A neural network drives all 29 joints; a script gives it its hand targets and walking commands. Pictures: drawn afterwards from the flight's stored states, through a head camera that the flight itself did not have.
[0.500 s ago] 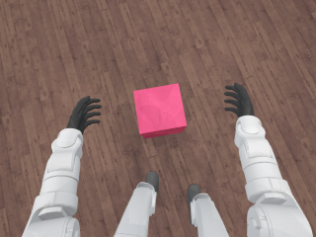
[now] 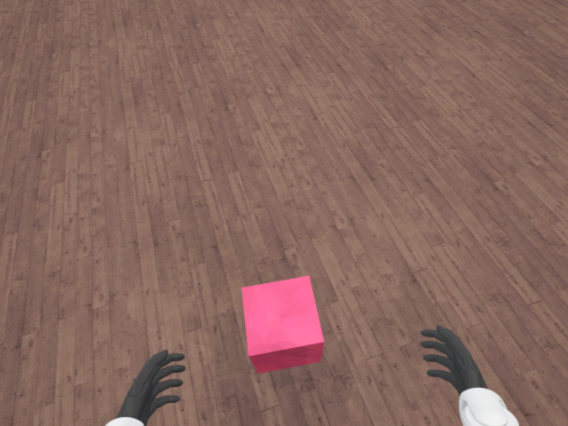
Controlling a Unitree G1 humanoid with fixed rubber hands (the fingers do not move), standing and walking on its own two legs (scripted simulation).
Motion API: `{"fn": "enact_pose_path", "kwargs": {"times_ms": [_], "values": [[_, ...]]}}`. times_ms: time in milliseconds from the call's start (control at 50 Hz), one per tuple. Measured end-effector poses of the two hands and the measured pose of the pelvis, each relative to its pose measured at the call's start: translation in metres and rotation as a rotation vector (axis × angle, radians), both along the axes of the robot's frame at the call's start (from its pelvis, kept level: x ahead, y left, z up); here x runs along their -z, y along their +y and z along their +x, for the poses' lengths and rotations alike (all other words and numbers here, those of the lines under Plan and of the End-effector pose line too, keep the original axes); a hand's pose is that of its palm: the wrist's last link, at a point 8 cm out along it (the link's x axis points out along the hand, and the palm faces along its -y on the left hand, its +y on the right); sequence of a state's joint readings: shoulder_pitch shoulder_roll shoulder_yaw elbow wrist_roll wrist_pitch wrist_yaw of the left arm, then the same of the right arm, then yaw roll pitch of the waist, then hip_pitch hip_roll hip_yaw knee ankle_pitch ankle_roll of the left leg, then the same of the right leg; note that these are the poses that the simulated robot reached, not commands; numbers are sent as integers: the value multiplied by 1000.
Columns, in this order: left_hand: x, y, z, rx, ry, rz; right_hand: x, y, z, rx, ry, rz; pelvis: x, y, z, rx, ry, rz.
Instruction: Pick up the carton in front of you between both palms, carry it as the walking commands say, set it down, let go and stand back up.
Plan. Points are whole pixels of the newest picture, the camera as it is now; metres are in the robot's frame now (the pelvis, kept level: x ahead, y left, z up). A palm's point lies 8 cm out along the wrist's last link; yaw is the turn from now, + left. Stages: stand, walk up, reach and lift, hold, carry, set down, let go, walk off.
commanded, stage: let go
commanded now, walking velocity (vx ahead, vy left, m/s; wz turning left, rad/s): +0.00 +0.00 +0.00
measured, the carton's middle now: (282, 326) +0.45 +0.08 -0.65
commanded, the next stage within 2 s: stand in 0.56 s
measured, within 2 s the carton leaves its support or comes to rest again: neither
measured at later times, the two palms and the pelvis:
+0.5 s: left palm (143, 401) +0.17 +0.23 -0.06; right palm (502, 421) +0.17 -0.24 -0.07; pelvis +0.01 -0.01 +0.00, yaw +0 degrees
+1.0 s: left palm out of the picture +0.10 +0.29 -0.12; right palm (468, 422) +0.17 -0.22 -0.12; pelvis +0.05 +0.01 -0.02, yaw +7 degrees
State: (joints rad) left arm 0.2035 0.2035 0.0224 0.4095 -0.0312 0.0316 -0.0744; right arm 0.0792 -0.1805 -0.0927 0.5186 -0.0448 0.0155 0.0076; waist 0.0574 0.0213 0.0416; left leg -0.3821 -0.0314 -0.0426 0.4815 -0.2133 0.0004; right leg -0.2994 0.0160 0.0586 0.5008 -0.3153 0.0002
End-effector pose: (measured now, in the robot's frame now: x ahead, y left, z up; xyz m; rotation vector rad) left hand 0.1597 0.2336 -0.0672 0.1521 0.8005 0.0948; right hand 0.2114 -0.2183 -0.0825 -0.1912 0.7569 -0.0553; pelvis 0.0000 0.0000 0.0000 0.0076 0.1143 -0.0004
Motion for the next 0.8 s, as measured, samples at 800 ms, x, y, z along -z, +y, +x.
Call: {"fn": "enact_pose_path", "kwargs": {"times_ms": [800], "values": [[36, 51, -40, -113, 97, 146, 19, -33, -78, -6, 219, -147, 12, 6, 31, -85, -40, 5]]}}
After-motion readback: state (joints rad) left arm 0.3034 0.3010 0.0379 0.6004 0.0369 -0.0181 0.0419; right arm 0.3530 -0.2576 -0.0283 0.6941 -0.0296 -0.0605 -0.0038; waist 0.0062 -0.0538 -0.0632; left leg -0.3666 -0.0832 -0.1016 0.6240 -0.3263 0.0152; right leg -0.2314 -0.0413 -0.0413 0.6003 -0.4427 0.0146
